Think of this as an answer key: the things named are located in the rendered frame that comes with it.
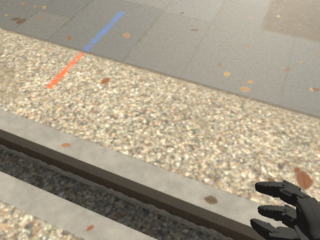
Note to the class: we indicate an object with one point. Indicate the robot right hand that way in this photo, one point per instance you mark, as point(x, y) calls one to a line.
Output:
point(303, 223)

